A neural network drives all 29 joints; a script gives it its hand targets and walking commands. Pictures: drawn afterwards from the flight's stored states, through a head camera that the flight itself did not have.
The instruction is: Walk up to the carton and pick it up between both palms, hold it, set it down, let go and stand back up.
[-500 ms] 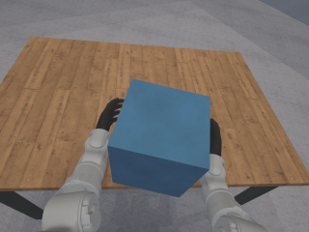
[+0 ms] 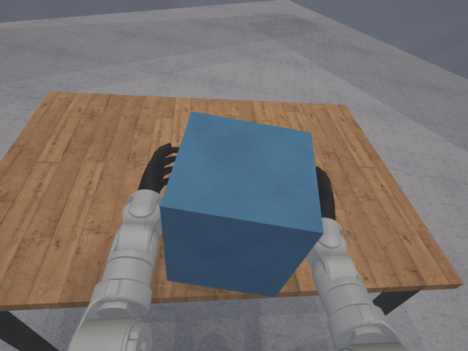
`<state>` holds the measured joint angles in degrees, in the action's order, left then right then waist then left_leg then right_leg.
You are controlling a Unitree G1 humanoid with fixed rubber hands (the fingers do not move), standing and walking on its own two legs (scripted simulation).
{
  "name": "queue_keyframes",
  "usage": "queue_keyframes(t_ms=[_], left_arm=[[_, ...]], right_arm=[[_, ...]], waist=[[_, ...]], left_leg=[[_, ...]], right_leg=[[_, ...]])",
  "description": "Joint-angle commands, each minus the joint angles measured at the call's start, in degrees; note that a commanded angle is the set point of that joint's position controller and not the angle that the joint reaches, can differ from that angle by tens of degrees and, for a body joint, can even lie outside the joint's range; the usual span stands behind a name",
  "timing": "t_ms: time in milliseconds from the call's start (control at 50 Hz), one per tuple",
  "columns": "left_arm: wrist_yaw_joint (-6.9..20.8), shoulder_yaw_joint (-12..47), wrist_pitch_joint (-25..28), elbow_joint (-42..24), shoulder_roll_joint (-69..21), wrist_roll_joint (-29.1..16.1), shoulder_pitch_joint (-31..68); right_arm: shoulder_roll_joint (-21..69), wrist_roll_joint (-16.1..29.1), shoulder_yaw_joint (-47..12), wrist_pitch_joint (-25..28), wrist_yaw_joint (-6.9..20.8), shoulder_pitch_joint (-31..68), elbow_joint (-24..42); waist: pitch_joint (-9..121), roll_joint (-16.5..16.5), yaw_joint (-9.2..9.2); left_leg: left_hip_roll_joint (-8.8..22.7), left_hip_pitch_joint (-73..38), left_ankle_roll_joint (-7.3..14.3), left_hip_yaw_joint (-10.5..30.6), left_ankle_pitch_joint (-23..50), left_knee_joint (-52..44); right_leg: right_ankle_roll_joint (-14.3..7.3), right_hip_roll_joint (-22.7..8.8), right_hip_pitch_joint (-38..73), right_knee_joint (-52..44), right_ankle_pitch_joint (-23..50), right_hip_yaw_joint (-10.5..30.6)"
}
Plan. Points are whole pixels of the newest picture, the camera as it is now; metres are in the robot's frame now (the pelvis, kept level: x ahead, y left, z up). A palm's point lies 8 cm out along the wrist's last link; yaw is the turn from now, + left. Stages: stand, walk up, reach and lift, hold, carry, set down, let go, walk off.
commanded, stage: reach and lift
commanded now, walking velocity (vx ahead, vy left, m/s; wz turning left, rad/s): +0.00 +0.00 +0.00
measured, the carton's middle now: (235, 210) +0.36 +0.01 +0.06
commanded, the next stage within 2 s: hold in 1.68 s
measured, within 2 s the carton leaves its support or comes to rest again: neither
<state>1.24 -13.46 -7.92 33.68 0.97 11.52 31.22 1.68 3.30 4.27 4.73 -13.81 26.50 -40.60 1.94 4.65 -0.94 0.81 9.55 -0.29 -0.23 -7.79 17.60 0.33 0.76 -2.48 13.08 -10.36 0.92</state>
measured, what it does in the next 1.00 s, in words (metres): stands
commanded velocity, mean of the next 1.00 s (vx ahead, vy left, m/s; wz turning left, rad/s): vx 0.00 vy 0.00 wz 0.00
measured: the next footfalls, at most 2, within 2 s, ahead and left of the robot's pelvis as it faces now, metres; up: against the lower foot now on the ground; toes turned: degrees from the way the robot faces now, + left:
none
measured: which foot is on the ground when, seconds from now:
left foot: down 0.00-1.00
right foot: down 0.00-1.00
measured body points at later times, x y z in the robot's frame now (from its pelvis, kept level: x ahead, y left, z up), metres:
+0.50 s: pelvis -0.01 +0.00 +0.00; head -0.04 +0.04 +0.45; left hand +0.36 +0.17 +0.14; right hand +0.36 -0.14 +0.13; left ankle +0.02 +0.12 -0.75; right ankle -0.04 -0.12 -0.75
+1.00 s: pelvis -0.02 -0.01 +0.00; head -0.06 +0.03 +0.44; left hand +0.36 +0.16 +0.16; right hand +0.36 -0.14 +0.15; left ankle +0.02 +0.12 -0.75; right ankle -0.04 -0.12 -0.75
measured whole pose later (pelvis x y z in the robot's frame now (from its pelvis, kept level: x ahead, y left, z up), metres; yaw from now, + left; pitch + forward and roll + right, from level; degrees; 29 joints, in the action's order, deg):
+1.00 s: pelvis -0.02 -0.01 +0.00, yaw +2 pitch -7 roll +0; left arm 1.5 -16.5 -30.4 13.4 -1.8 17.0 32.1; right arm -1.0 7.3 1.8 -11.3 -11.2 34.1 -34.1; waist -0.4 4.5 -3.7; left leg 0.5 4.1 -0.6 1.5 -7.0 17.8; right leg 0.0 0.6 2.5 15.6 -11.4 -0.9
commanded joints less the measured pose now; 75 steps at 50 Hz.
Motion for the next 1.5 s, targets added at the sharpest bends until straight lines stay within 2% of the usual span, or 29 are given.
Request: queue_keyframes(t_ms=[0,40,100,180,200,260,340,420,500,600,660,720,760,820,880,940,1040,1120,1160,1240,1300,1420,1480], left_arm=[[8.03,26.05,-2.00,-11.08,-39.43,-1.51,29.30],[8.27,25.73,-3.63,-11.73,-38.71,-0.95,27.91],[8.98,24.34,-6.18,-12.44,-37.16,-0.11,28.14],[8.31,27.62,-7.80,-17.41,-38.16,-1.59,28.58],[8.25,27.90,-8.31,-17.40,-38.03,-1.57,28.12],[8.33,27.31,-10.18,-17.62,-37.44,-1.09,28.22],[7.39,29.59,-12.19,-20.54,-38.04,-2.15,28.71],[7.17,28.94,-14.37,-21.01,-37.81,-1.80,28.43],[7.42,27.86,-16.31,-21.69,-37.39,-0.98,28.08],[7.52,26.51,-18.42,-21.87,-36.99,-0.29,28.89],[7.45,27.00,-19.01,-23.22,-37.42,-0.92,31.01],[7.33,27.24,-19.26,-23.75,-37.19,-1.14,30.77],[7.84,25.82,-19.79,-21.58,-36.78,-0.49,31.06],[8.33,24.61,-20.48,-21.20,-36.59,-0.25,31.54],[8.17,25.93,-20.59,-22.64,-37.10,-0.80,31.70],[8.16,25.40,-20.91,-22.74,-36.61,-0.33,32.17],[8.28,25.87,-21.17,-23.53,-36.66,-0.96,32.13],[7.73,27.37,-21.37,-24.82,-37.12,-1.30,32.66],[7.67,26.92,-21.72,-24.75,-36.66,-1.21,32.83],[7.29,28.09,-22.32,-25.75,-37.33,-1.67,32.94],[6.88,28.35,-22.59,-25.32,-37.59,-1.63,34.56],[6.60,27.88,-22.90,-25.26,-37.57,-1.91,34.59],[7.08,26.47,-23.29,-24.22,-36.96,-1.10,34.65]], right_arm=[[35.40,0.22,-26.18,0.44,6.78,40.21,18.97],[34.48,0.62,-26.16,-0.75,6.76,39.59,19.48],[33.01,0.53,-24.28,-2.45,6.94,39.60,18.51],[32.49,1.98,-25.37,-2.74,7.23,41.55,22.55],[32.28,2.06,-25.59,-3.18,7.11,41.12,22.51],[30.92,2.21,-24.41,-4.39,7.39,41.68,21.95],[30.09,3.40,-25.11,-5.34,7.83,43.56,24.51],[29.52,3.89,-24.60,-6.93,8.11,44.67,24.61],[29.22,4.55,-24.73,-8.18,7.96,44.98,24.38],[29.28,5.07,-24.04,-9.37,7.91,46.88,24.02],[29.80,5.48,-23.91,-9.38,8.13,49.39,25.41],[30.28,5.90,-24.87,-10.09,7.76,49.25,25.72],[30.18,5.14,-23.73,-10.82,7.65,49.39,23.93],[30.26,4.88,-22.55,-11.11,7.77,49.88,23.11],[30.46,6.23,-24.02,-11.06,7.57,51.12,25.09],[30.22,6.31,-23.99,-11.95,7.40,50.32,23.40],[30.96,7.07,-25.05,-12.15,7.06,51.07,25.48],[30.61,7.83,-25.38,-12.57,7.08,50.78,25.53],[30.31,7.82,-25.13,-13.02,7.16,50.73,25.17],[29.76,8.69,-25.19,-13.37,7.27,51.57,26.32],[29.21,8.32,-23.53,-13.84,7.68,52.03,24.70],[29.38,8.77,-24.09,-14.27,7.79,53.27,25.51],[29.54,8.54,-23.45,-14.69,7.62,52.63,23.80]], waist=[[20.81,-5.09,-0.23],[19.15,-5.20,-0.59],[15.85,-5.29,-0.82],[19.61,-6.93,-1.63],[18.82,-6.52,-2.16],[16.05,-6.62,-2.23],[18.69,-7.12,-2.73],[16.97,-5.97,-2.67],[16.21,-6.00,-2.62],[15.20,-5.69,-2.40],[17.23,-6.06,-2.21],[18.02,-5.14,-2.71],[14.86,-4.51,-2.78],[13.80,-4.29,-2.73],[17.07,-5.03,-2.99],[14.98,-4.88,-3.18],[16.74,-4.39,-3.24],[16.98,-5.81,-3.76],[16.24,-5.20,-3.65],[17.23,-6.12,-3.79],[15.88,-7.07,-4.08],[18.18,-5.91,-3.98],[15.87,-5.48,-3.90]], left_leg=[[-1.53,-16.89,-1.75,-1.69,20.25,3.01],[-1.73,-16.73,-1.78,-1.43,19.04,2.83],[-1.73,-15.58,-1.56,-1.54,14.57,1.26],[-1.63,-18.75,-2.55,-0.81,19.62,3.21],[-1.73,-18.95,-2.53,-0.72,19.21,3.29],[-1.62,-18.09,-2.31,-0.66,15.04,1.99],[-1.58,-19.58,-2.78,-0.11,16.26,2.78],[-1.47,-18.71,-2.05,0.06,13.23,1.82],[-1.72,-18.94,-1.92,-0.09,13.30,1.65],[-1.96,-18.19,-1.33,-0.61,10.74,0.87],[-1.96,-18.23,-1.21,-0.73,9.99,0.80],[-2.17,-18.99,-0.95,-0.63,11.95,1.53],[-2.40,-17.24,-0.38,-0.87,7.94,0.17],[-2.37,-16.75,-0.09,-1.15,6.19,-0.69],[-2.52,-18.19,-0.73,-0.88,10.62,0.82],[-2.46,-18.13,-0.66,-0.78,9.94,0.43],[-2.75,-18.20,-0.53,-0.63,11.43,0.94],[-2.63,-19.29,-1.18,-0.30,12.78,1.50],[-2.55,-18.91,-0.90,-0.36,11.51,1.00],[-2.29,-20.03,-1.52,-0.06,13.61,1.62],[-2.03,-19.68,-1.72,0.08,10.86,0.96],[-2.12,-20.91,-1.49,0.10,13.07,1.60],[-2.30,-19.94,-1.14,-0.23,11.55,0.79]], right_leg=[[2.70,1.09,-0.76,-0.46,16.25,-2.70],[3.01,0.99,-0.15,-0.20,16.63,-2.86],[3.01,0.94,-0.50,-0.57,12.32,-3.28],[2.62,1.68,-0.46,0.30,15.48,-3.99],[2.73,1.69,-0.57,0.22,15.74,-4.04],[2.65,1.52,-1.74,-0.33,11.65,-4.34],[2.28,1.90,-2.56,-0.04,11.67,-4.67],[2.40,1.86,-2.86,-0.19,9.99,-4.59],[2.67,1.74,-1.65,-0.05,11.51,-4.62],[2.89,1.59,-1.62,-0.33,9.91,-4.64],[2.77,1.57,-1.69,-0.16,9.07,-4.77],[3.15,1.59,-0.47,0.26,12.47,-4.47],[3.47,1.22,-0.72,-0.25,9.88,-4.35],[3.56,1.04,-0.73,-0.50,8.59,-4.54],[3.53,1.43,0.50,0.28,13.04,-4.71],[3.56,1.38,-0.22,-0.04,11.74,-4.78],[3.86,1.44,1.50,0.42,14.82,-4.56],[3.50,1.70,0.42,0.51,14.38,-4.82],[3.42,1.62,-0.28,0.19,12.82,-4.84],[3.07,2.01,-0.66,0.31,13.23,-5.00],[2.57,1.91,-2.78,-0.35,8.47,-5.09],[2.97,2.15,-1.45,0.12,11.87,-5.10],[3.26,1.86,-1.14,-0.14,11.33,-4.98]])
